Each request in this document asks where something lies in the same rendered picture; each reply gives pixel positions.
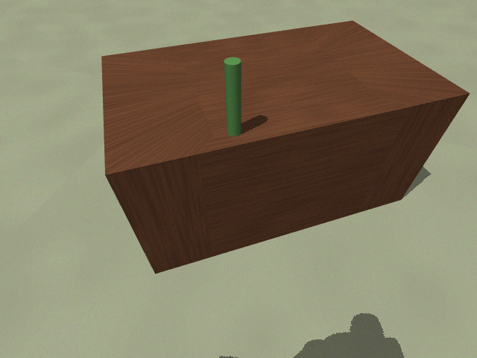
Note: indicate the can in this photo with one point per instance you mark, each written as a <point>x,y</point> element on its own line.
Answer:
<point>232,74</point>

